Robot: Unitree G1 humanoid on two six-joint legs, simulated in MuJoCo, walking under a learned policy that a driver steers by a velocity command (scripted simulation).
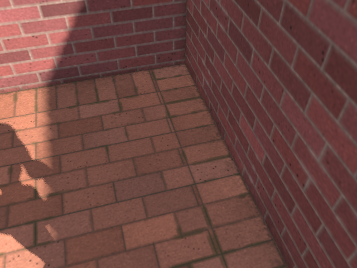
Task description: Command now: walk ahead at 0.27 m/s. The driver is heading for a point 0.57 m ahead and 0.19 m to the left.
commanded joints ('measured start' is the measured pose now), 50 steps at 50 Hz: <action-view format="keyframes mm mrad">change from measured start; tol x32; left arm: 1 -66 148 43 -67 -22 -30 13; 31 299 74 42 -1 -38 -74 -7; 50 -145 120 41 -140 -12 -52 -13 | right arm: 1 37 -195 -53 -48 8 -38 -2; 50 37 -155 -47 -36 1 -67 8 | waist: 1 -43 229 88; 11 118 -310 -51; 28 -105 -115 -53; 30 -74 344 -267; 50 -29 24 -15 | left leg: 1 21 210 -378 -389 -453 201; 8 20 122 -194 -255 -79 168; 14 -672 19 -81 604 -148 69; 28 145 -60 117 -21 181 90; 30 613 266 -428 -120 -13 255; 32 507 317 -652 -330 -333 288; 38 91 174 -220 -403 150 237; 50 275 134 -29 -264 781 168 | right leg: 1 -208 28 -25 215 -108 -4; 9 270 -6 -11 -173 167 -58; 12 467 -421 681 -405 -134 -349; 17 358 -264 246 -418 386 -225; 24 163 -228 92 -457 284 -176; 28 167 -197 13 -99 690 -106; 30 -287 15 -11 567 -197 -14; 32 -515 -16 111 805 -125 -41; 50 -175 -28 20 -38 375 -17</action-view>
